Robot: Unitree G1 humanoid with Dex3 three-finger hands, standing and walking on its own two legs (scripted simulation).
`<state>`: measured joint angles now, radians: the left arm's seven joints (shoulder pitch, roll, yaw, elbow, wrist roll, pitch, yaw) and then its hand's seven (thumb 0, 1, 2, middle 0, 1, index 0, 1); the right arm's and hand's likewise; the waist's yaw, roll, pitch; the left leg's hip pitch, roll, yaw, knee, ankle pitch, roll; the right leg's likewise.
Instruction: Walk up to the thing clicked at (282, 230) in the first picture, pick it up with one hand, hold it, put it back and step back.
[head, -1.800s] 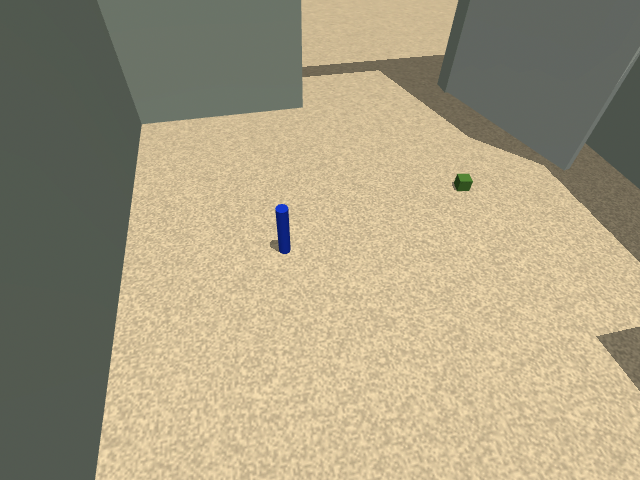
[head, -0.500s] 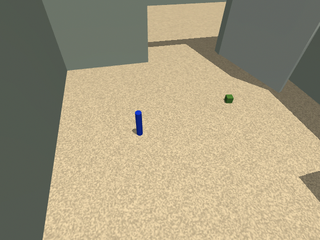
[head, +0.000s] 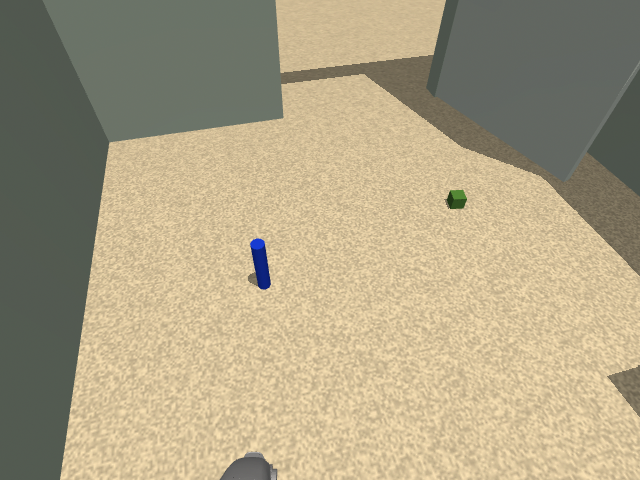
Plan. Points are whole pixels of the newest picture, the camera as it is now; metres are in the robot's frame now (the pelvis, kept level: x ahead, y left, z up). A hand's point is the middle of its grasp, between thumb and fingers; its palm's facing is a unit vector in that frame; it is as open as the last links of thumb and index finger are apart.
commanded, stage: walk up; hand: left
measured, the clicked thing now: (261, 265) +0.91 +0.25 -0.65
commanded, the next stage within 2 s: none
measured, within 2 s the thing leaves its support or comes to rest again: neither
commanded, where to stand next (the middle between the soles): +0.63 +0.02 m, yaw -1 degrees
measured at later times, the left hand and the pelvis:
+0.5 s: hand (139, 387) +0.27 +0.29 -0.13, palm faces -0.10 -0.91 -0.41, open 7.4 cm; pelvis +0.21 +0.01 -0.01, yaw -3 degrees
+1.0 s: hand (163, 318) +0.41 +0.31 -0.16, palm faces -0.03 -0.92 -0.38, open 7.4 cm; pelvis +0.39 +0.03 -0.02, yaw +0 degrees
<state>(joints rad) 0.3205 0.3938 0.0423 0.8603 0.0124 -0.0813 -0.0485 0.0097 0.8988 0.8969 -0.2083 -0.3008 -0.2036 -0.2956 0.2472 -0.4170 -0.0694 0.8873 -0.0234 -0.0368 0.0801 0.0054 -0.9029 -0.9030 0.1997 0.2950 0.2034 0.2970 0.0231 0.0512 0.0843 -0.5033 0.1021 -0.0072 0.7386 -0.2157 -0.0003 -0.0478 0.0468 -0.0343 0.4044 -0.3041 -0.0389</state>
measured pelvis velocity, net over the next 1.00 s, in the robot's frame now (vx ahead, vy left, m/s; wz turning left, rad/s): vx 0.39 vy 0.03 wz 0.00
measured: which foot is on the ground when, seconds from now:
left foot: up 0.00-0.08, down 0.10-0.54, up 0.56-0.90, down 0.92-1.00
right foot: down 0.00-0.14, up 0.16-0.50, down 0.52-0.94, up 0.96-1.00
